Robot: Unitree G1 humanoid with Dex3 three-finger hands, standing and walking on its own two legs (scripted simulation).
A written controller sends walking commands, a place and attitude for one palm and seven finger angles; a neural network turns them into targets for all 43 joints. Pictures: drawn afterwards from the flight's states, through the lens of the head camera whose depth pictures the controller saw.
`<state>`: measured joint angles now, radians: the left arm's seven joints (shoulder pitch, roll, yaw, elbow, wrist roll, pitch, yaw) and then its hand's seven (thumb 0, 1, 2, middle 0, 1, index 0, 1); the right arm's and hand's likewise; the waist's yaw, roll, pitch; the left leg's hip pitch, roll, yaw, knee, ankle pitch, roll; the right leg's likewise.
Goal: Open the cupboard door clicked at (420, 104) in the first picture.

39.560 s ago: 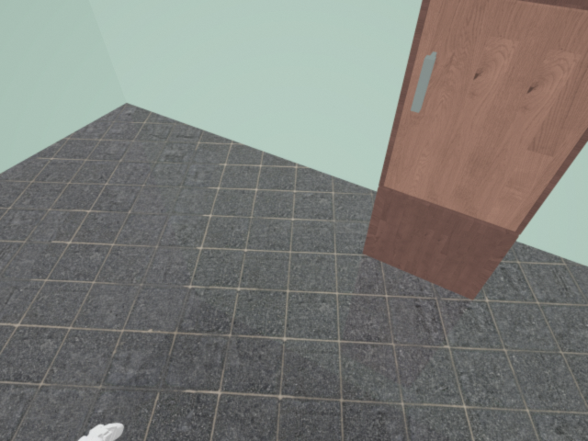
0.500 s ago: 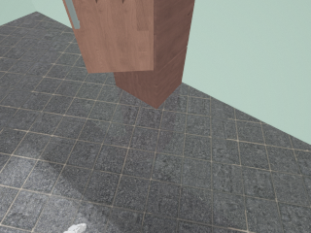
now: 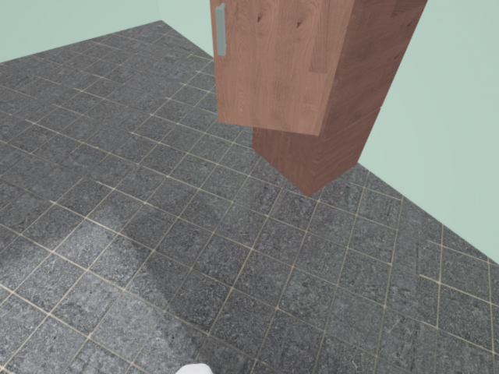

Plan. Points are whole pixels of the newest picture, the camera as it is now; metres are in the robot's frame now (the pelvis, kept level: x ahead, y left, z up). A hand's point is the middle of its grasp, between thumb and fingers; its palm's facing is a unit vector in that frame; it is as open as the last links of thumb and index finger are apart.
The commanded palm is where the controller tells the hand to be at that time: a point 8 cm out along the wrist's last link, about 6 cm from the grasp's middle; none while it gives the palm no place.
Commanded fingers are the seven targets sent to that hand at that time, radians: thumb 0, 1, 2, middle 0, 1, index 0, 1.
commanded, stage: take the last steps up to it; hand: left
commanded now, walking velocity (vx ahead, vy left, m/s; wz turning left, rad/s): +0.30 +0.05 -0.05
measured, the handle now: (222, 29) +1.05 +0.22 +0.05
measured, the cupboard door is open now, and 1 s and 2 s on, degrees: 42 42 42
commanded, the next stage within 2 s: come to a stop and stand still in 1.28 s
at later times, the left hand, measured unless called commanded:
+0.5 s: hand (153, 296) +0.27 +0.23 -0.16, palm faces -0.07 -0.98 -0.17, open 7.4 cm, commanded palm none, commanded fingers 0.00 0.90 0.90 -0.20 -0.30 -0.20 -0.30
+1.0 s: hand (172, 275) +0.32 +0.21 -0.18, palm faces +0.03 -0.98 -0.18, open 7.2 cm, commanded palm none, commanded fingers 0.00 0.90 0.90 -0.20 -0.30 -0.20 -0.30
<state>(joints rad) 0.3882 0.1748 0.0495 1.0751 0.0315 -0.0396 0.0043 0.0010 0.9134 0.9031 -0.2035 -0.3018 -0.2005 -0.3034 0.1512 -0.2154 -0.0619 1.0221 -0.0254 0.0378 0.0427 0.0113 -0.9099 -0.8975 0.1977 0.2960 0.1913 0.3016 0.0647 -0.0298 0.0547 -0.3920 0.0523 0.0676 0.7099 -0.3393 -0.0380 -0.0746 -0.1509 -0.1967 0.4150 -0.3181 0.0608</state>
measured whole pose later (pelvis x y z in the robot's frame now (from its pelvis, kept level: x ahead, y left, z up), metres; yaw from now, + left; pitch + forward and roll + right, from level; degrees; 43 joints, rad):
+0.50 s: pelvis +0.14 +0.07 +0.00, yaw -4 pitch +0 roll +1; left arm 0.10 0.18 0.05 1.00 0.02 0.00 -0.01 0.00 0.91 0.90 -0.20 -0.30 -0.19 -0.30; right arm 0.46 -0.13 -0.01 1.15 -0.03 -0.06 -0.03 0.00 -0.92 -0.90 0.20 0.30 0.19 0.30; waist -0.04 -0.02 0.06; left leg 0.03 -0.05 0.17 0.27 -0.30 0.06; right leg -0.57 -0.10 -0.06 0.87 -0.16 0.00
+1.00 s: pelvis +0.33 +0.04 +0.00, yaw -2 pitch +0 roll -1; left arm 0.31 0.17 0.05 1.11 0.02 -0.07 0.01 -0.02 0.94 0.90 -0.20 -0.30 -0.20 -0.30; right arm 0.17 -0.20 -0.07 1.05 -0.03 -0.02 0.01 0.02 -0.94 -0.90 0.20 0.30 0.19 0.30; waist 0.02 0.00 0.05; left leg -0.48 0.10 0.08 0.71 -0.25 -0.03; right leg -0.08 -0.02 -0.16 0.39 -0.31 -0.02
